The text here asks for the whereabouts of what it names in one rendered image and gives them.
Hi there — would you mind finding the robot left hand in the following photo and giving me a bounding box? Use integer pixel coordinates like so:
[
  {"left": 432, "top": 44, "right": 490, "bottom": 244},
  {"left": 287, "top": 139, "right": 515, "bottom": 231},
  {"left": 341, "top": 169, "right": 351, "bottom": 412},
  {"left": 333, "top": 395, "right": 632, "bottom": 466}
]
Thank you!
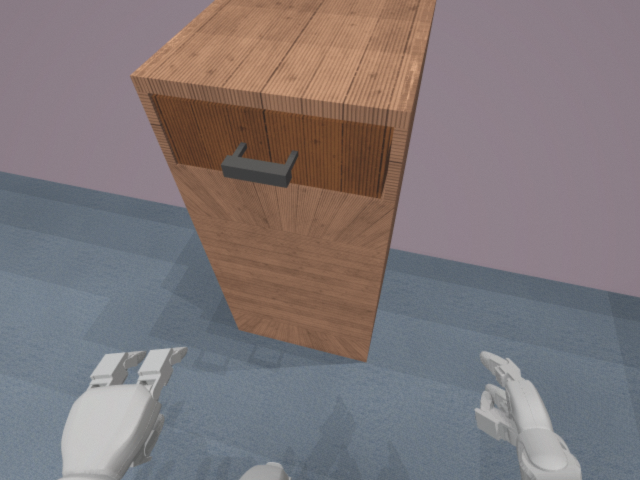
[{"left": 61, "top": 347, "right": 188, "bottom": 480}]

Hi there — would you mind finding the right robot forearm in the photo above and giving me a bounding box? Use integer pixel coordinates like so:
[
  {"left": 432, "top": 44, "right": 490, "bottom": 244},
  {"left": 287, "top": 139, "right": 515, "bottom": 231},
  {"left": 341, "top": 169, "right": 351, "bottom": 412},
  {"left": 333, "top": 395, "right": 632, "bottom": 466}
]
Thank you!
[{"left": 516, "top": 428, "right": 582, "bottom": 480}]

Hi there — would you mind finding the cabinet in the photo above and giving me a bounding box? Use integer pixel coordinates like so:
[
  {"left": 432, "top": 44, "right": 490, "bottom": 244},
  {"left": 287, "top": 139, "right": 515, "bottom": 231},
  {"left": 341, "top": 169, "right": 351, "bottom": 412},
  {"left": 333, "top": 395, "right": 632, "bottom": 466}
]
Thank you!
[{"left": 130, "top": 0, "right": 436, "bottom": 362}]

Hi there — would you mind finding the drawer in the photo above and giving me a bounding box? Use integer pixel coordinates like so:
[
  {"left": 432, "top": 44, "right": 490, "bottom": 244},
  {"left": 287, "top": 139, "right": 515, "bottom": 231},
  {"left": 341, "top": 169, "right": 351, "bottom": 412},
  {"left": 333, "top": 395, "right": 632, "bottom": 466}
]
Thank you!
[{"left": 151, "top": 94, "right": 394, "bottom": 199}]

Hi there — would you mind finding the handle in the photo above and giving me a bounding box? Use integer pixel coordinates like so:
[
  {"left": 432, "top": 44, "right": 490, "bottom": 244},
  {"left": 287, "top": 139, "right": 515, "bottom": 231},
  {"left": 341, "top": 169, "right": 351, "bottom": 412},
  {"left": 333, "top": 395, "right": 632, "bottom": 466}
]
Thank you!
[{"left": 221, "top": 142, "right": 298, "bottom": 188}]

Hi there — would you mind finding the robot right hand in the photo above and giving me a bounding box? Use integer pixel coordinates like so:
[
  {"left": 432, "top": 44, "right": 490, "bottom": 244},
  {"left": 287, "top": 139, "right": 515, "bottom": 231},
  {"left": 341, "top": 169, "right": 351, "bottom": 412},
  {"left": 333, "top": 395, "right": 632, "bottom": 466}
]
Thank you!
[{"left": 475, "top": 351, "right": 554, "bottom": 446}]

